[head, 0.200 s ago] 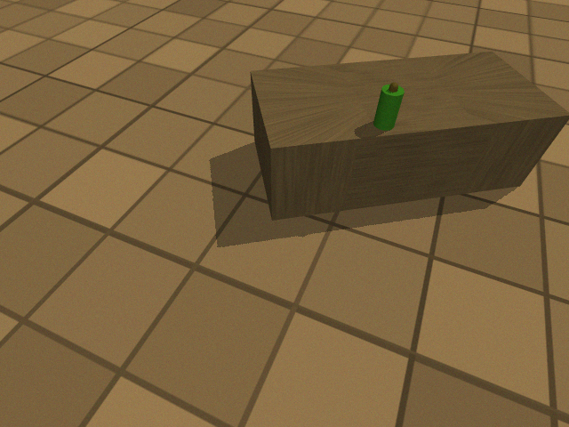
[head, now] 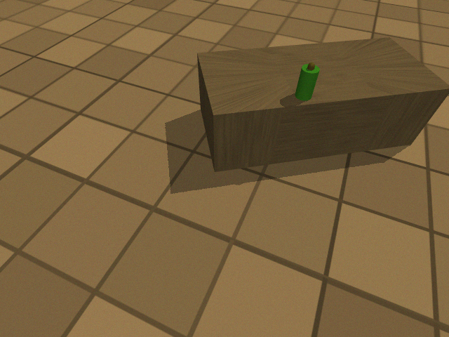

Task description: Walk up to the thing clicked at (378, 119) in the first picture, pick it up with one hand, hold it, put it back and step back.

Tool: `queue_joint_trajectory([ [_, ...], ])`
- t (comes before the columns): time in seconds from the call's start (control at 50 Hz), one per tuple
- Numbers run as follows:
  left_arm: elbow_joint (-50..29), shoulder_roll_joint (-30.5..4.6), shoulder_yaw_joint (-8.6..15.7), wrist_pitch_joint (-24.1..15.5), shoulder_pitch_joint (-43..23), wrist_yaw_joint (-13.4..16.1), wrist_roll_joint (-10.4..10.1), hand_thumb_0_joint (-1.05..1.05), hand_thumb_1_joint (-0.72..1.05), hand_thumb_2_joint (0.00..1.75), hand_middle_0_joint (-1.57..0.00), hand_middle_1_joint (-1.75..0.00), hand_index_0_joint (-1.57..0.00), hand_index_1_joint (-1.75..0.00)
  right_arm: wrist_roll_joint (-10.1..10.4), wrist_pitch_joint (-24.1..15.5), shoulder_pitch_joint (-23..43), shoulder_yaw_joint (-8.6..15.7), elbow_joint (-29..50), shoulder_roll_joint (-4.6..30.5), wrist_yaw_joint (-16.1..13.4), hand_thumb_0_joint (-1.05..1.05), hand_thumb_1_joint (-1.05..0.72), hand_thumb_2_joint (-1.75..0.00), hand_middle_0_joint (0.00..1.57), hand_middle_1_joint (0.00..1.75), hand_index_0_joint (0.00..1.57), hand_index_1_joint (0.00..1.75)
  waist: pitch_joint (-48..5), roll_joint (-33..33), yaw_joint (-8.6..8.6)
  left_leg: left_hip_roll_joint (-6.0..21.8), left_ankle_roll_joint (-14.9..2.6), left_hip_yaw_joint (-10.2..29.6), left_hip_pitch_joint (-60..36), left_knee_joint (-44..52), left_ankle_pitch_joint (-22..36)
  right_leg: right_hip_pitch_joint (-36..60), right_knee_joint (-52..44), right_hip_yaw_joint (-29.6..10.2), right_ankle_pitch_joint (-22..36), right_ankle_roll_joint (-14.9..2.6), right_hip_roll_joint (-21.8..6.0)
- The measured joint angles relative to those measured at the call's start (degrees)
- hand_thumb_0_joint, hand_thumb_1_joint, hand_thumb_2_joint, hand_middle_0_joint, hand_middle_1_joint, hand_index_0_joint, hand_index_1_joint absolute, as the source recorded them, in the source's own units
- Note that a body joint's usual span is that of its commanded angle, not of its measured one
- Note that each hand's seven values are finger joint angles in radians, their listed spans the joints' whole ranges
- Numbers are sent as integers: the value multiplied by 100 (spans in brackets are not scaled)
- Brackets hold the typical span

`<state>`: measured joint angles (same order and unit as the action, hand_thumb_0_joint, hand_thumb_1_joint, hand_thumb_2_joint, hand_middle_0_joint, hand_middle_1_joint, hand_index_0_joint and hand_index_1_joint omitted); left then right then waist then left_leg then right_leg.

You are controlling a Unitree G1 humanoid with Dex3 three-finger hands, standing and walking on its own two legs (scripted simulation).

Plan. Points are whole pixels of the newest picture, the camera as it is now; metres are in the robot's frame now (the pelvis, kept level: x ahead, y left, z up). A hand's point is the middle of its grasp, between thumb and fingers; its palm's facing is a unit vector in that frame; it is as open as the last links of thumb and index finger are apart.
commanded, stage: stand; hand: right
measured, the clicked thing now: (307, 80) +1.25 -0.41 -0.27
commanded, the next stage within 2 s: walk up in 0.92 s
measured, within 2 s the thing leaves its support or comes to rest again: neither
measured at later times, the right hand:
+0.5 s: hand out of the picture +0.09 -0.25 -0.16, palm faces -0.02 +0.94 -0.34, open 7.4 cm
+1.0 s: hand out of the picture +0.09 -0.26 -0.15, palm faces -0.01 +0.94 -0.34, open 7.4 cm
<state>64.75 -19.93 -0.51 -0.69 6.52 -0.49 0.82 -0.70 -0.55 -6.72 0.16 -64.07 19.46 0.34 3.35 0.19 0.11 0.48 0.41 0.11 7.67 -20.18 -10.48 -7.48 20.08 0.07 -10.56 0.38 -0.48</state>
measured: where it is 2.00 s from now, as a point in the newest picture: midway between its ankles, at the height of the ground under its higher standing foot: (261, 293)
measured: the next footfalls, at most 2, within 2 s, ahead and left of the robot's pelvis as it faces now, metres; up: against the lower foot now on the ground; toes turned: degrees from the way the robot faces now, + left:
right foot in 1.22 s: +0.18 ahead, -0.22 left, +0.00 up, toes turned -2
left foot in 1.64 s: +0.36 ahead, +0.00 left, +0.00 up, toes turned +8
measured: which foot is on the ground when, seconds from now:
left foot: down 0.00-1.00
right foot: down 0.00-0.96, up 0.98-1.00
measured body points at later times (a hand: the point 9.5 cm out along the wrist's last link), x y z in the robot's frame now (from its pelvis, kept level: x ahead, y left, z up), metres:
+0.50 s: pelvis +0.01 +0.00 +0.00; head +0.02 +0.00 +0.45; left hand +0.09 +0.30 -0.13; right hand +0.09 -0.30 -0.13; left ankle +0.01 +0.12 -0.75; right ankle +0.01 -0.12 -0.75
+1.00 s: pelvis +0.02 -0.01 +0.00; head +0.02 +0.00 +0.45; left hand +0.09 +0.30 -0.13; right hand +0.09 -0.31 -0.13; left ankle +0.01 +0.12 -0.75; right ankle +0.00 -0.12 -0.73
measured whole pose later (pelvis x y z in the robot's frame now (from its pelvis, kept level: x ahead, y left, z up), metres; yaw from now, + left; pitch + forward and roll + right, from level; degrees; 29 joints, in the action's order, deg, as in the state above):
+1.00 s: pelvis +0.02 -0.01 +0.00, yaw +0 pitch -2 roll +1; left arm 61.7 -21.5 3.0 0.5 8.2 -3.0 3.0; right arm -1.6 -2.5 -10.0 2.7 -61.4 19.5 1.4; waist 1.6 1.2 0.1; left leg 0.1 -1.2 0.6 7.5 -21.9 -15.2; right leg -12.2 33.7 0.5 -23.3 -1.0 -0.7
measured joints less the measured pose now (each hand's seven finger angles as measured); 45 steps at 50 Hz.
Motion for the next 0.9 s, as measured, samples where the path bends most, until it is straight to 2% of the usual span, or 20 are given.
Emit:
queue_joint_trajectory([
  [0.9, -21, -12, 19, 10, -26, 22, -7, 0, 90, 90, -20, -30, -20, -30, 8, 7, 40, 0, -16, 15, -18, 0, -90, -90, 20, 30, 21, 30, -14, -12, -5, 2, 25, 47, -175, 173, 2, 182, -150, 50, -29, -16, 0],
])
